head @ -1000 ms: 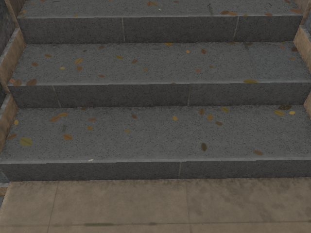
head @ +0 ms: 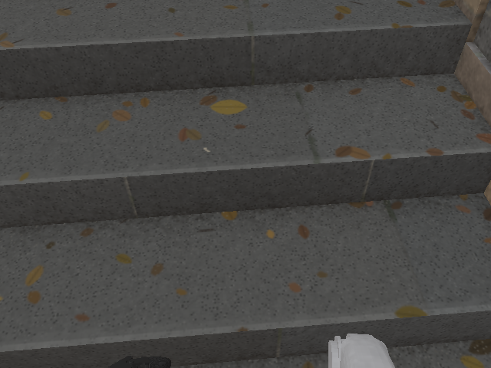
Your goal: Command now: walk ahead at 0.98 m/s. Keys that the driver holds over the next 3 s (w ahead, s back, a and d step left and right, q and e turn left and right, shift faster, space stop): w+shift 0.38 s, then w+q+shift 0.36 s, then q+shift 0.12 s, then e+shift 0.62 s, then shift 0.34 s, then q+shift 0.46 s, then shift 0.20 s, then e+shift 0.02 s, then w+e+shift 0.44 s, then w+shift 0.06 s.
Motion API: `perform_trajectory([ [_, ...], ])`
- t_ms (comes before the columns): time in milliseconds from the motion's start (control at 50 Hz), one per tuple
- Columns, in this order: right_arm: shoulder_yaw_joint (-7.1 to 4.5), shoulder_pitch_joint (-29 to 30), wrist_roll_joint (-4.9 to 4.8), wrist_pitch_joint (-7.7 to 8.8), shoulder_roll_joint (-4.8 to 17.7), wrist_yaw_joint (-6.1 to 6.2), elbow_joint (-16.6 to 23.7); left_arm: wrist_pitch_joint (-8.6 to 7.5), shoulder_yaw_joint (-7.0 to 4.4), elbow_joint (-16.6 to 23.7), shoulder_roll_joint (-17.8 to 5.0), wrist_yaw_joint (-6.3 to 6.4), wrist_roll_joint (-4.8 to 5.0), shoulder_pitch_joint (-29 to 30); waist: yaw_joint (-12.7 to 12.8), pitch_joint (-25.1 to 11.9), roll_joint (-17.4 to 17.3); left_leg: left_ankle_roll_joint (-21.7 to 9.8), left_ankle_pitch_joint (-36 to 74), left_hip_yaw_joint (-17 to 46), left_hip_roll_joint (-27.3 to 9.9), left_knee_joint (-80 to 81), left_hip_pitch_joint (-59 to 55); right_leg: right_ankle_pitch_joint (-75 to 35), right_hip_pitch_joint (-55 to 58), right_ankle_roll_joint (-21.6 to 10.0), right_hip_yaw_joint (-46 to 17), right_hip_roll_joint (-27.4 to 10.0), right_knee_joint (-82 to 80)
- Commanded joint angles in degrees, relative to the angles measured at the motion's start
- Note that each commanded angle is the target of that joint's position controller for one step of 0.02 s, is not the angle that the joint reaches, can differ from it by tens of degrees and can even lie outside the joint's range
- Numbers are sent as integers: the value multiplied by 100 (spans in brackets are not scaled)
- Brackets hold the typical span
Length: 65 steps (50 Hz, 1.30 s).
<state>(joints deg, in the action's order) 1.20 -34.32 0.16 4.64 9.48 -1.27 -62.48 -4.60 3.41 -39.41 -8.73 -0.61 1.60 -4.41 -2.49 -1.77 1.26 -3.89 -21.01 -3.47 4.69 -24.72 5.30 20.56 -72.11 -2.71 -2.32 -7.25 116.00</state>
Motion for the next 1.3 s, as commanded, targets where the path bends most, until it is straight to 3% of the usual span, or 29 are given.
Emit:
perform_trajectory([
  [20,99,256,-121,-1,497,159,224,-213,441,1223,380,-71,-2,1237,321,1450,-76,-639,506,1179,-1543,1480,1237,121,-1394,31,237,-176,-282],
  [80,57,270,-342,112,875,301,382,-388,495,1648,189,-142,-176,1677,366,63,153,-732,4035,580,-1568,2622,2127,-1116,3408,-160,1445,-48,-3720],
  [100,62,74,-270,221,1122,271,297,-442,350,1611,-135,-94,-63,987,784,-848,-742,-856,8556,379,-1582,1822,1794,-1010,5250,-180,1792,618,-3859],
  [140,-299,615,109,61,2211,245,329,-319,-310,1048,-1377,-39,11,-1202,2131,-1986,-2244,-624,12301,514,-1835,-960,-508,239,6072,-431,1022,1034,-5578],
  [160,-364,1088,212,52,2072,327,599,-237,-543,485,-1939,-96,-162,-2311,2342,-2110,-1552,-548,10922,853,-1677,-2695,45,373,7040,-683,-323,770,-6448],
  [180,-60,769,207,291,440,114,1004,-162,-674,-455,-2504,-70,-306,-3224,1425,-2329,2784,-342,1910,1383,139,-5576,2303,332,8484,-1496,-4003,-872,-8961],
  [200,-127,834,119,553,580,-204,1039,-104,-505,-561,-1665,93,-442,-3345,1507,-2713,2099,-560,1112,2573,506,-7971,3397,1568,8809,-1670,-6485,-1446,-10519],
  [240,28,2851,-92,573,20,-393,2087,-124,-273,-1434,-324,-136,-207,-2976,997,-181,142,-952,1204,1779,-30,-9242,5093,1894,7144,-1104,-4345,-1078,-10091],
  [300,434,2519,-132,273,-852,-460,2373,-78,-29,-2076,658,-240,-380,-2333,-57,557,-625,-1158,1392,1876,-267,-10719,5876,-651,5339,-550,-1221,-355,-9342],
  [360,598,2559,-328,-19,-739,-372,2606,-70,16,-1893,286,-327,-541,-1393,-651,879,-192,-776,1085,1179,-317,-10276,6242,-980,3930,-446,372,-131,-10095],
  [460,758,4267,-136,-44,-394,-132,3301,-188,21,-2223,-350,-108,-154,-2619,15,433,-238,-86,1581,-469,-517,-7330,5544,-1293,3891,-451,975,-161,-11270],
  [500,530,4510,-162,98,133,-125,3525,-412,28,-2336,-841,-5,-316,-2990,-89,-995,758,-243,1571,-1490,-63,-5906,2043,-7861,4268,-396,1579,-113,-10917],
  [560,-55,3052,-287,-69,1110,-220,3007,-167,-385,-2073,-2187,374,-288,-2535,-1085,-1470,1923,-590,-822,-1325,388,-3922,2232,-12710,7915,-546,1131,-944,-8395],
  [580,-185,2176,-238,-104,1351,-337,2649,-93,-467,-1714,-2177,420,-270,-2056,-1318,-1570,1654,-923,-381,-177,188,-2499,1486,-11520,7902,-568,1013,-965,-6983],
  [620,-370,1338,209,-333,1712,-99,2009,-653,-268,-527,-653,-67,-480,-1276,-391,-1536,-2504,-2293,-1451,6431,-1403,1222,-838,-1606,3067,-175,-572,1490,-1197],
  [640,-54,973,293,-214,528,-26,1551,-844,-286,-136,-432,-335,-288,-946,-150,-818,-1826,-1901,-2324,6952,-1643,1682,-696,-1290,1585,-523,-1229,1329,660],
  [700,161,898,-48,-115,-332,-271,948,-655,267,810,727,-444,-560,82,613,520,466,-1074,-163,3386,-727,226,833,-425,-199,-799,-494,826,2041],
  [760,94,2098,90,-165,-137,-212,1306,-451,332,996,342,-453,-318,-247,1316,1043,261,-767,427,2049,-257,716,2891,-260,501,-367,152,498,425],
  [800,11,1453,-14,-80,294,-63,1183,-486,488,1516,467,-230,-400,682,865,1189,-328,-838,1681,2539,-322,994,2943,327,-31,3,700,593,990],
  [840,-176,1491,-212,-153,839,88,1313,-563,664,2286,531,-45,-678,1463,807,718,154,-740,2395,2577,-272,1628,3571,318,1718,142,846,295,-2021],
  [880,-369,864,-278,-66,1219,259,1394,-514,270,2297,-119,263,-622,987,946,-1288,-182,-674,6973,2285,-437,1262,3605,-623,6146,266,1559,922,-3881],
  [920,-715,1551,-287,-125,2171,293,1602,-387,-280,1516,-1369,428,-422,-1056,1701,-2289,-1759,-330,10962,2195,-706,-585,15,-1192,5857,195,800,1044,-6381],
  [940,-634,2032,-227,-45,1746,386,1752,-360,-489,963,-1840,402,-366,-2063,1850,-2390,-1287,-188,9846,2388,-841,-1864,-390,-1653,6476,-144,-425,600,-7498],
  [960,-442,1125,175,41,521,245,1632,-319,-470,88,-2035,272,-529,-2858,1116,-2692,2948,129,1256,1968,668,-4704,1566,-6844,8412,-1375,-2722,-654,-8038],
  [980,-329,31,276,170,250,-58,1272,-231,-393,-46,-1168,278,-663,-2943,862,-3367,2970,283,32,2919,1298,-7151,2631,-7015,8872,-2059,-5240,-1368,-9065],
  [1020,-192,1456,208,137,70,-390,1788,-108,-408,-387,-437,246,-223,-1785,389,-855,400,347,-286,1686,687,-8136,4069,-4093,7222,-1396,-3558,-617,-8969],
  [1060,-66,2400,210,23,-72,-439,2250,-98,-345,-767,102,212,-238,-1566,69,0,-766,251,-185,1090,-123,-7944,4169,-2954,5862,-952,-2073,-42,-8874],
  [1200,273,2772,260,31,-77,39,3329,220,-458,-476,-485,246,-250,-1445,-291,-316,-254,620,1522,364,-477,-6291,4122,-3975,4409,-1076,-1379,590,-9166],
  [1300,71,3314,-6,-303,328,347,3384,605,-731,76,-1103,510,-273,-1538,27,-810,982,962,938,512,-217,-4409,2776,-1493,4814,-1104,-2354,386,-9337],
])
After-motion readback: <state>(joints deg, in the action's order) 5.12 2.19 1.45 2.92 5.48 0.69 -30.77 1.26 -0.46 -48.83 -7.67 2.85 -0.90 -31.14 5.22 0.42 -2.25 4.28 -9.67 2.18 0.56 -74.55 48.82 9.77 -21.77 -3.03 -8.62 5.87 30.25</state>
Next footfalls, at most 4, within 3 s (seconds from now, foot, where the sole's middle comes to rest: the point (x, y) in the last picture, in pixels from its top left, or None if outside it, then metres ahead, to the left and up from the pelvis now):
0.16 right None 0.36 -0.13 -0.61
0.58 left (243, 266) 0.65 0.01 -0.46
0.94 right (271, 113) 1.03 -0.08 -0.31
1.44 left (191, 117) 1.02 0.13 -0.31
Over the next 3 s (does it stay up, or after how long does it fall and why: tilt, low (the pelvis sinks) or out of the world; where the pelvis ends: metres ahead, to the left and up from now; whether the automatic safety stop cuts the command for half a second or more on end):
stays up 1.07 0.01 0.47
